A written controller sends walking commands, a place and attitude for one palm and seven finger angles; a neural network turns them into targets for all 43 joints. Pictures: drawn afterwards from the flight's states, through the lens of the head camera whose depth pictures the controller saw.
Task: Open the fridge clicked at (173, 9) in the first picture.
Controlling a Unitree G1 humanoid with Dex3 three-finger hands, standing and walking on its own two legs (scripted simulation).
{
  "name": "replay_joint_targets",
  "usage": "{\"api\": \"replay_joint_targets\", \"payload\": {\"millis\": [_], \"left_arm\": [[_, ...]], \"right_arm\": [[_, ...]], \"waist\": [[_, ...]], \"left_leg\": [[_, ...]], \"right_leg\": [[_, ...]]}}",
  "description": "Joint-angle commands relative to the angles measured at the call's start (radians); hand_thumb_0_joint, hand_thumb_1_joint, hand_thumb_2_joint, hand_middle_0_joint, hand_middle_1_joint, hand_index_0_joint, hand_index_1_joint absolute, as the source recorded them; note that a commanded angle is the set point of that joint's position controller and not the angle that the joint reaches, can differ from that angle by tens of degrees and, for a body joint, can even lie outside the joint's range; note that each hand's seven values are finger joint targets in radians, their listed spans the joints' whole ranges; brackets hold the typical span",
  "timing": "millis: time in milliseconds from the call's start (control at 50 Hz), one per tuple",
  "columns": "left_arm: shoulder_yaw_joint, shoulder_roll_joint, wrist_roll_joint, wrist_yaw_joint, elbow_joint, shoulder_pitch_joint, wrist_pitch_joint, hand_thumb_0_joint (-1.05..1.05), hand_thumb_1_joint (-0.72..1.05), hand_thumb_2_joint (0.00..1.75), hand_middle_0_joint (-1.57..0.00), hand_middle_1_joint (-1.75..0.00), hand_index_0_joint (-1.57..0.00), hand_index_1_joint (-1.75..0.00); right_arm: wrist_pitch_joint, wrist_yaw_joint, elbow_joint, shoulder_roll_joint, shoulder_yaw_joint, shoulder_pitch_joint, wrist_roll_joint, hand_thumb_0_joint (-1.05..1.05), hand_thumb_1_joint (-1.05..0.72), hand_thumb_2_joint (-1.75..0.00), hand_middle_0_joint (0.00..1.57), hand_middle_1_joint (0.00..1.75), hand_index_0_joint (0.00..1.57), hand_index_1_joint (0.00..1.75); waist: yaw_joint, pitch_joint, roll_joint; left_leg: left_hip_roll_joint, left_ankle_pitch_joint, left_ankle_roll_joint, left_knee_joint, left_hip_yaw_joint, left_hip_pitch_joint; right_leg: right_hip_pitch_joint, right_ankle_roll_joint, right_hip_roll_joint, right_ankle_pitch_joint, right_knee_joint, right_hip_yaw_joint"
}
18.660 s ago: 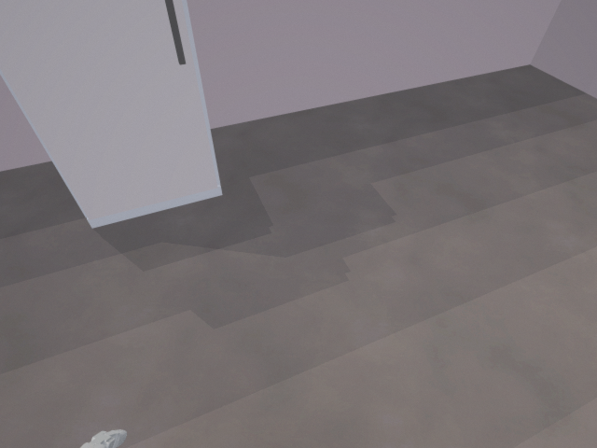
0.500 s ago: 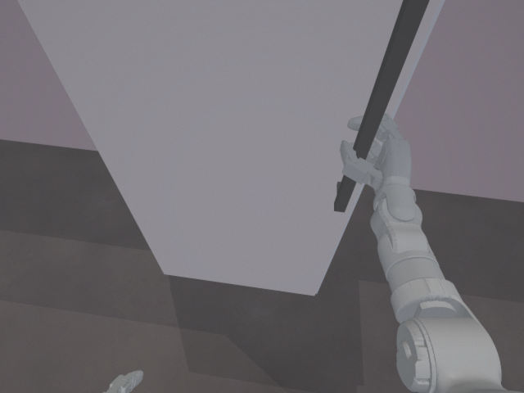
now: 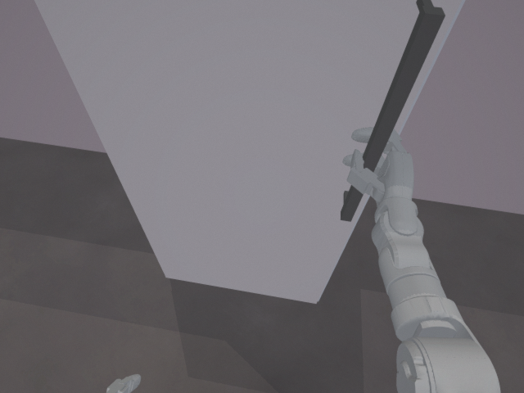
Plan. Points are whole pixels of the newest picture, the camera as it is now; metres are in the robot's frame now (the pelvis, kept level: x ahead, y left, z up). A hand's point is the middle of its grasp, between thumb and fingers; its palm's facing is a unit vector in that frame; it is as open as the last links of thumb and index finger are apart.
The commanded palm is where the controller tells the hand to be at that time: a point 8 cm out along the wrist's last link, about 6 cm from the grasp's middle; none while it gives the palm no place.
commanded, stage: grip the handle and tug to test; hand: right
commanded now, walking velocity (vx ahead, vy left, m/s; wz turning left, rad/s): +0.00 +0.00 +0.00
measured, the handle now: (375, 135) +0.49 -0.10 +0.15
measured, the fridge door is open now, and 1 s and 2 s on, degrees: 0 14 43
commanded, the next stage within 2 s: pull the door a little, standing still in 0.28 s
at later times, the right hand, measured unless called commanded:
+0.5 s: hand (355, 177) +0.42 -0.08 +0.12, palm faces +0.00 +1.00 +0.01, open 5.6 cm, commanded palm +0.38 -0.13 +0.12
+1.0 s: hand (342, 242) +0.30 -0.05 +0.12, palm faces -0.18 +0.98 -0.12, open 6.0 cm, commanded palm +0.28 -0.11 +0.12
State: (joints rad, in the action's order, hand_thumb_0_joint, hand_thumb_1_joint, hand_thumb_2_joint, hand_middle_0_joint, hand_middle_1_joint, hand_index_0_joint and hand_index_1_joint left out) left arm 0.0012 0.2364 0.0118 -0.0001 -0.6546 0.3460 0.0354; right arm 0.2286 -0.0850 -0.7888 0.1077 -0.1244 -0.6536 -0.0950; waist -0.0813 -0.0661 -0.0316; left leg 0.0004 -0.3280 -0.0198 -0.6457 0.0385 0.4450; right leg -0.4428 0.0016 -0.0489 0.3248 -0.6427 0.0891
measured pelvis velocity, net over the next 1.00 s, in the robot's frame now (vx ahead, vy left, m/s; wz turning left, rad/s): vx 0.03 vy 0.00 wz -0.02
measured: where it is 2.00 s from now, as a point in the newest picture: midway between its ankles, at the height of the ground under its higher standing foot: outside the picture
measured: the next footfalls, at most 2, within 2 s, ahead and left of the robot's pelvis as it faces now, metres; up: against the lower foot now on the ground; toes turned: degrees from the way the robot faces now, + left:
right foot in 1.74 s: -0.07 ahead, -0.02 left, -0.01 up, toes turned -22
left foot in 1.90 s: +0.00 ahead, +0.37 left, +0.00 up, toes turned -30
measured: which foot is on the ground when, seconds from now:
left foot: down 0.00-1.00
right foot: down 0.00-1.00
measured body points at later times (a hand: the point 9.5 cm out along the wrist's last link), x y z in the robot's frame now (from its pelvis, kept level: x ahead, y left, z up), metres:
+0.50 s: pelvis +0.04 +0.01 +0.01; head +0.06 +0.02 +0.46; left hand +0.16 +0.25 -0.10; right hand +0.42 -0.13 +0.12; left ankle +0.00 +0.11 -0.72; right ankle +0.00 -0.12 -0.72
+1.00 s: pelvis +0.03 +0.00 +0.01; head +0.05 +0.03 +0.46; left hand +0.22 +0.22 -0.08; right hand +0.31 -0.11 +0.13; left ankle +0.00 +0.11 -0.72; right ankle +0.00 -0.12 -0.72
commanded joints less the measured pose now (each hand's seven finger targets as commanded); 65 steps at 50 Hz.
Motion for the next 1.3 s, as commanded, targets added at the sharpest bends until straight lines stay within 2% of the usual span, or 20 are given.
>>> {"api": "replay_joint_targets", "payload": {"millis": [0,20,260,320,360,400,480,620,760,780,800,820,840,860,940,1000,1120,1200,1240,1280], "left_arm": [[0.049,0.119,0.001,0.001,0.131,0.000,0.042,0.00,0.90,0.90,-0.20,-0.30,-0.20,-0.30],[0.051,0.123,0.001,0.002,0.138,0.000,0.039,0.00,0.90,0.90,-0.20,-0.30,-0.20,-0.30],[0.047,0.106,0.007,0.009,0.191,-0.047,0.012,0.00,0.90,0.90,-0.20,-0.30,-0.20,-0.30],[0.046,0.108,0.005,0.004,0.195,-0.054,-0.004,0.00,0.90,0.90,-0.20,-0.30,-0.20,-0.30],[0.041,0.100,0.007,0.002,0.201,-0.070,-0.009,0.00,0.90,0.90,-0.20,-0.30,-0.20,-0.30],[0.040,0.101,0.003,-0.006,0.175,-0.059,-0.015,0.00,0.90,0.90,-0.20,-0.30,-0.20,-0.30],[0.038,0.093,-0.003,-0.005,0.193,-0.074,-0.020,0.00,0.90,0.90,-0.20,-0.30,-0.20,-0.30],[0.029,0.088,0.000,0.004,0.255,-0.134,-0.031,0.00,0.90,0.90,-0.20,-0.30,-0.20,-0.30],[0.012,0.058,0.004,0.014,0.323,-0.213,-0.048,0.00,0.90,0.90,-0.20,-0.30,-0.20,-0.30],[0.009,0.063,0.002,0.008,0.316,-0.215,-0.054,0.00,0.90,0.90,-0.20,-0.30,-0.20,-0.30],[0.001,0.075,-0.005,-0.035,0.290,-0.235,-0.070,0.00,0.90,0.90,-0.20,-0.30,-0.20,-0.30],[0.003,0.066,-0.012,-0.058,0.272,-0.232,-0.076,0.00,0.90,0.90,-0.20,-0.30,-0.20,-0.30],[0.002,0.060,-0.022,-0.067,0.261,-0.236,-0.087,0.00,0.90,0.90,-0.20,-0.30,-0.20,-0.30],[0.001,0.060,-0.023,-0.068,0.269,-0.236,-0.097,0.00,0.90,0.90,-0.20,-0.30,-0.20,-0.30],[0.003,0.058,-0.031,-0.065,0.297,-0.242,-0.129,0.00,0.90,0.90,-0.20,-0.30,-0.20,-0.30],[0.009,0.057,-0.033,-0.061,0.324,-0.248,-0.138,0.00,0.90,0.90,-0.20,-0.30,-0.20,-0.30],[0.005,0.051,-0.043,-0.056,0.334,-0.263,-0.129,0.00,0.90,0.90,-0.20,-0.30,-0.20,-0.30],[0.007,0.035,-0.035,-0.060,0.327,-0.264,-0.104,0.00,0.90,0.90,-0.20,-0.30,-0.20,-0.30],[0.009,0.019,-0.027,-0.062,0.322,-0.267,-0.091,0.00,0.90,0.90,-0.20,-0.30,-0.20,-0.30],[0.008,0.014,-0.022,-0.068,0.315,-0.271,-0.075,0.00,0.90,0.90,-0.20,-0.30,-0.20,-0.30]], "right_arm": [[0.081,0.016,0.340,0.106,-0.007,-0.311,-0.011,0.00,-0.90,-0.90,0.45,1.40,0.45,1.40],[0.075,0.017,0.333,0.123,-0.023,-0.253,-0.012,0.00,-0.90,-0.90,0.45,1.40,0.45,1.40],[-0.033,0.033,0.587,0.075,0.026,-0.022,-0.021,0.00,-0.90,-0.90,0.45,1.40,0.45,1.40],[-0.065,0.030,0.606,0.087,0.026,0.007,-0.018,0.00,-0.90,-0.90,0.45,1.40,0.45,1.40],[-0.082,0.030,0.648,0.056,0.057,-0.009,-0.016,0.00,-0.90,-0.90,0.45,1.40,0.45,1.40],[-0.098,0.017,0.626,0.033,0.090,-0.149,-0.012,0.00,-0.90,-0.90,0.45,1.40,0.45,1.40],[-0.112,0.017,0.651,0.010,0.097,-0.026,-0.012,0.00,-0.90,-0.90,0.45,1.40,0.45,1.40],[-0.121,0.044,0.801,-0.008,0.127,0.216,-0.024,0.00,-0.90,-0.90,0.45,1.40,0.45,1.40],[-0.182,0.041,1.124,-0.028,0.173,0.594,-0.022,0.00,-0.90,-0.90,0.45,1.40,0.45,1.40],[-0.194,0.031,1.140,0.003,0.155,0.558,-0.016,0.00,-0.90,-0.90,0.45,1.40,0.45,1.40],[-0.116,0.038,1.263,0.155,0.195,0.235,0.051,0.00,-0.90,-0.90,0.45,1.40,0.45,1.40],[-0.095,0.030,1.209,0.168,0.165,0.261,0.052,0.00,-0.90,-0.90,0.45,1.40,0.45,1.40],[-0.101,0.036,1.121,0.070,0.234,0.451,0.063,0.00,-0.90,-0.90,0.45,1.40,0.45,1.40],[-0.102,0.044,1.123,0.043,0.265,0.514,0.066,0.00,-0.90,-0.90,0.45,1.40,0.45,1.40],[-0.094,0.055,1.182,0.043,0.291,0.568,0.076,0.00,-0.90,-0.90,0.45,1.40,0.45,1.40],[-0.091,0.058,1.230,0.043,0.296,0.598,0.084,0.00,-0.90,-0.90,0.45,1.40,0.45,1.40],[-0.097,0.044,1.259,0.045,0.307,0.644,0.097,0.00,-0.90,-0.90,0.45,1.40,0.45,1.40],[-0.093,0.041,1.279,0.053,0.295,0.672,0.102,0.00,-0.90,-0.90,0.45,1.40,0.45,1.40],[-0.093,0.040,1.280,0.050,0.299,0.678,0.103,0.00,-0.90,-0.90,0.45,1.40,0.45,1.40],[-0.091,0.037,1.281,0.056,0.301,0.683,0.105,0.00,-0.90,-0.90,0.45,1.40,0.45,1.40]], "waist": [[0.051,-0.388,0.070],[0.064,-0.386,0.107],[0.092,-0.369,0.070],[0.085,-0.344,0.119],[0.082,-0.339,0.060],[0.038,-0.301,0.089],[0.072,-0.364,0.069],[0.112,-0.344,0.129],[0.130,-0.254,0.098],[0.115,-0.227,0.098],[0.049,-0.178,0.063],[0.039,-0.152,0.088],[0.042,-0.143,0.088],[0.044,-0.163,0.077],[0.033,-0.216,0.021],[0.029,-0.235,0.029],[0.029,-0.169,-0.050],[0.025,-0.184,0.063],[0.024,-0.165,0.146],[0.023,-0.128,0.157]], "left_leg": [[-0.026,0.503,0.003,0.054,-0.005,-0.215],[-0.025,0.521,0.002,0.054,-0.002,-0.243],[-0.012,0.702,0.007,0.061,-0.003,-0.312],[-0.007,0.728,0.010,0.071,-0.001,-0.337],[-0.008,0.718,0.009,0.073,-0.003,-0.315],[-0.012,0.690,0.012,0.082,0.002,-0.267],[-0.002,0.765,0.010,0.066,0.002,-0.315],[0.007,0.763,0.007,0.076,0.007,-0.380],[0.011,0.756,0.011,0.093,0.009,-0.389],[0.010,0.727,0.011,0.101,0.008,-0.370],[0.091,0.717,0.027,0.208,-0.086,-0.292],[0.104,0.680,0.016,0.242,-0.075,-0.277],[0.100,0.705,0.018,0.226,-0.053,-0.268],[0.087,0.717,0.029,0.205,-0.032,-0.269],[0.040,0.654,0.038,0.135,0.016,-0.241],[0.018,0.566,0.043,0.111,0.028,-0.216],[0.009,0.304,0.040,0.096,0.018,-0.190],[0.034,0.437,0.044,0.206,0.004,-0.267],[0.071,0.366,0.028,0.284,-0.004,-0.251],[0.097,0.195,0.014,0.362,-0.008,-0.184]], "right_leg": [[0.173,0.028,0.051,-0.361,0.047,-0.028],[0.159,0.028,0.048,-0.380,0.049,-0.029],[0.222,0.030,0.047,-0.535,0.059,-0.010],[0.216,0.031,0.047,-0.532,0.065,-0.013],[0.242,0.030,0.049,-0.543,0.066,-0.013],[0.256,0.031,0.046,-0.526,0.058,-0.028],[0.276,0.029,0.052,-0.597,0.050,-0.026],[0.272,0.030,0.047,-0.582,0.074,-0.029],[0.281,0.026,0.040,-0.544,0.100,-0.027],[0.275,0.025,0.043,-0.506,0.103,-0.029],[0.306,0.052,0.017,-0.431,0.083,-0.031],[0.313,0.051,0.017,-0.407,0.078,-0.057],[0.347,0.052,0.006,-0.460,0.089,-0.061],[0.379,0.051,-0.009,-0.543,0.104,-0.066],[0.482,0.047,-0.058,-0.827,0.134,-0.099],[0.507,0.044,-0.081,-0.910,0.144,-0.118],[0.389,0.059,-0.119,-0.791,0.219,-0.174],[0.316,0.042,-0.067,-0.563,0.200,-0.124],[0.282,0.028,-0.010,-0.331,0.174,-0.076],[0.264,0.024,0.031,-0.136,0.137,-0.054]]}}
